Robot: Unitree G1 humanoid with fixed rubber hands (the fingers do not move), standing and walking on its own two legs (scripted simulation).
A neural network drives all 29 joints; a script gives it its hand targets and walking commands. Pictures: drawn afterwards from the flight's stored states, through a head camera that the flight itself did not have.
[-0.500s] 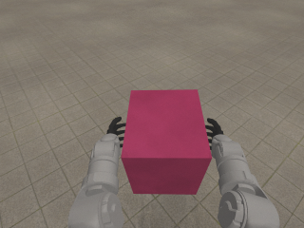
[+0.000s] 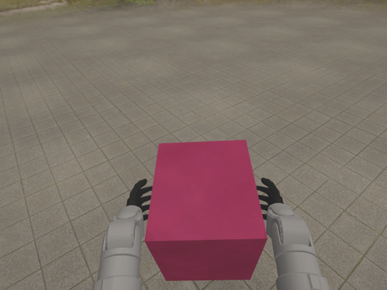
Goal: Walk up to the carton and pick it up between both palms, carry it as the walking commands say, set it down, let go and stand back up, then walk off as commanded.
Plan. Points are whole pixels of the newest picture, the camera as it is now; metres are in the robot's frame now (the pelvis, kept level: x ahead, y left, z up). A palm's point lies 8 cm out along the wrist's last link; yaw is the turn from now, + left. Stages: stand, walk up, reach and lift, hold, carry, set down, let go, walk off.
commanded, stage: reach and lift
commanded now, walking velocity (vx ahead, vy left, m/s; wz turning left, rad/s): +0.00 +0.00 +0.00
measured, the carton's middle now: (204, 212) +0.33 +0.01 -0.02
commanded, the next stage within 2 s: hold in 1.34 s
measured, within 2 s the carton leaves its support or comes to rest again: neither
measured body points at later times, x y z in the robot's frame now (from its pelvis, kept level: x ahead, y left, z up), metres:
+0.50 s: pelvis -0.05 +0.01 +0.00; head -0.09 +0.02 +0.45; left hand +0.26 +0.17 +0.05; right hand +0.26 -0.14 +0.05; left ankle +0.00 +0.14 -0.74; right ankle -0.02 -0.12 -0.74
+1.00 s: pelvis -0.02 +0.02 +0.00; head -0.09 +0.03 +0.44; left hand +0.29 +0.15 +0.05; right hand +0.28 -0.16 +0.05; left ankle +0.00 +0.14 -0.74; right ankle -0.02 -0.12 -0.74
